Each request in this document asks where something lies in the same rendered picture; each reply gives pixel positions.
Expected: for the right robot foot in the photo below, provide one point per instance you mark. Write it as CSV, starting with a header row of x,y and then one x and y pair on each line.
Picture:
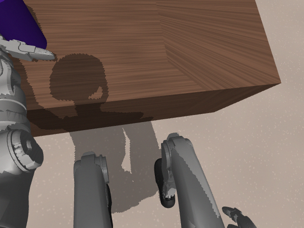
x,y
166,202

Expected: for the right robot hand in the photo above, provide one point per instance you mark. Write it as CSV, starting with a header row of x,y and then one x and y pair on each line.
x,y
236,215

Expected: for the left robot hand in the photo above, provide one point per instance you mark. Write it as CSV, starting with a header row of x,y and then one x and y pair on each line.
x,y
21,50

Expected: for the left robot arm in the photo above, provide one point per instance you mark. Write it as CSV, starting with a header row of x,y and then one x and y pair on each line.
x,y
20,154

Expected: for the bottle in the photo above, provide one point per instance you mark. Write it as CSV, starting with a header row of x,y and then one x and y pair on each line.
x,y
16,22

